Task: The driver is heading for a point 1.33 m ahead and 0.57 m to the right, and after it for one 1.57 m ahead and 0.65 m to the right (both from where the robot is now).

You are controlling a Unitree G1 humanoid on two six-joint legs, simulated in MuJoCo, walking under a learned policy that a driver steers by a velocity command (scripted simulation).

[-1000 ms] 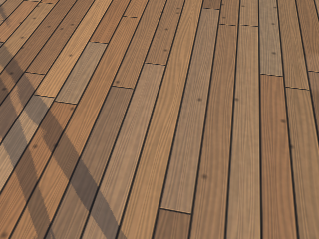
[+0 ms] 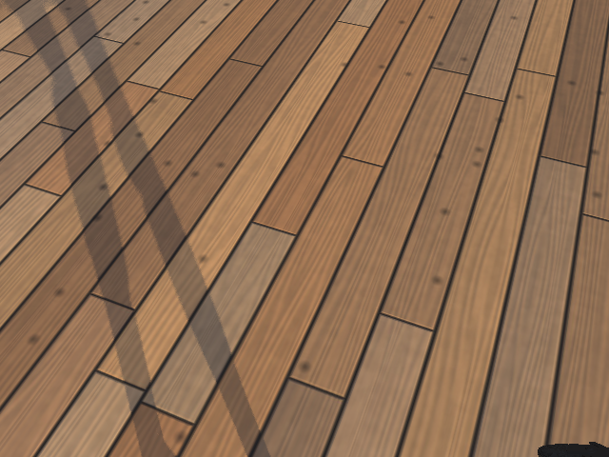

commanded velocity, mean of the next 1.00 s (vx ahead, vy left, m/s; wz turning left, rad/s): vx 0.92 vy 0.00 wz -0.85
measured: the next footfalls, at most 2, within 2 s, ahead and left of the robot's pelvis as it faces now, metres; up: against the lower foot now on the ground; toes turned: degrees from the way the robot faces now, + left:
left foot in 0.16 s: +0.19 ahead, +0.15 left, +0.00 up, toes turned -15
right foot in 0.64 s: +0.48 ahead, -0.19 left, +0.00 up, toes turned -41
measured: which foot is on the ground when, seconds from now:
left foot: up 0.00-0.14, down 0.16-0.64, up 0.66-1.00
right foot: down 0.00-0.14, up 0.16-0.62, down 0.64-1.00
